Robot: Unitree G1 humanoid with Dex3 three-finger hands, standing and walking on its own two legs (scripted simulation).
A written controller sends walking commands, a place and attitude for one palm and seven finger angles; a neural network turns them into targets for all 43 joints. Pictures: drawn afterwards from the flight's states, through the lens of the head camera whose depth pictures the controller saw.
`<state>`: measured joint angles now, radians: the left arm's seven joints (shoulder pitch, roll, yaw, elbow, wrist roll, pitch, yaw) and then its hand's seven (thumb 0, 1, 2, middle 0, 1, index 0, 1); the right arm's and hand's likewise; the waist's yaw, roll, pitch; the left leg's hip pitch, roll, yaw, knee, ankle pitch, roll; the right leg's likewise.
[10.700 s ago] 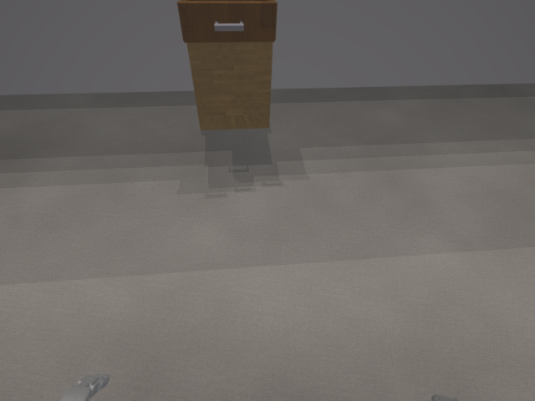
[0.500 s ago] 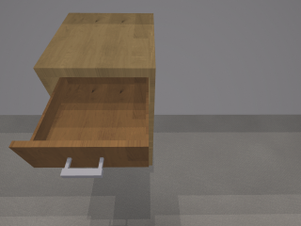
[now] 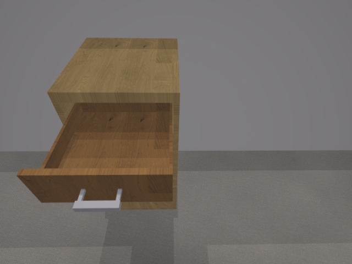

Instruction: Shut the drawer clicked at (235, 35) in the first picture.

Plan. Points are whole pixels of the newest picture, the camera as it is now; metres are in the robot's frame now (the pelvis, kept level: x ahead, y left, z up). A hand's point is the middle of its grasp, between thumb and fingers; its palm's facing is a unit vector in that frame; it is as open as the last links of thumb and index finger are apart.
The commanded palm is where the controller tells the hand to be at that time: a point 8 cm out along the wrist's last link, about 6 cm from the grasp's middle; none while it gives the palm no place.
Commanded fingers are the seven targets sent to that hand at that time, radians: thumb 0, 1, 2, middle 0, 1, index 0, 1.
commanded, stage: look again from close up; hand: left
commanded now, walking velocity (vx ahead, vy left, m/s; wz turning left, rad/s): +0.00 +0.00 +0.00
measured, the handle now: (99, 199) +0.29 +0.21 -0.04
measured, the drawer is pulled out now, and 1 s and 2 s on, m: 0.28 0.28 0.28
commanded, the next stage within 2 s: shuffle to correct the standing spot in 0.64 s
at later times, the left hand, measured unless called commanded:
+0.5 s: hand out of the picture +0.03 +0.18 -0.17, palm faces +0.02 -0.98 -0.18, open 7.3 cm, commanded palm none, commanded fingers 0.00 0.90 0.90 -0.20 -0.30 -0.20 -0.30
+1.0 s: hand out of the picture +0.05 +0.19 -0.17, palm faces +0.01 -0.97 -0.22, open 7.4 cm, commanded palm none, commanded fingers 0.00 0.90 0.90 -0.20 -0.30 -0.20 -0.30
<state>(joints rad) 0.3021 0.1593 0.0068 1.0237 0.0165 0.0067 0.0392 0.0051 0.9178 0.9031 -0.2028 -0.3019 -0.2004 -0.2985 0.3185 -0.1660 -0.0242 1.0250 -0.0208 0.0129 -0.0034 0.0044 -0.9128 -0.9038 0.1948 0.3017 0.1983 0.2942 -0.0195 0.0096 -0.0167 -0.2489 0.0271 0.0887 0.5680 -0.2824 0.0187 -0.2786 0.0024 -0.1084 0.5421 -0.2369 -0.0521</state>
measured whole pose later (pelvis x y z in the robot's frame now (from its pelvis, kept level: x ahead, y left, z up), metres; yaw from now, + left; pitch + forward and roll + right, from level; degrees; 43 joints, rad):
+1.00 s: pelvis +0.02 +0.01 +0.01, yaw -1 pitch -1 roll +1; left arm 0.27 0.17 0.00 1.02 0.01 0.01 0.04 0.00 0.91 0.90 -0.20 -0.30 -0.20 -0.30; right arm 0.25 -0.15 0.00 1.07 -0.01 0.00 -0.02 0.01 -0.91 -0.90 0.20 0.30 0.20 0.29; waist 0.00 -0.02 0.07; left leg -0.17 -0.01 0.12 0.46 -0.27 0.03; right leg -0.25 -0.03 -0.08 0.53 -0.26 -0.03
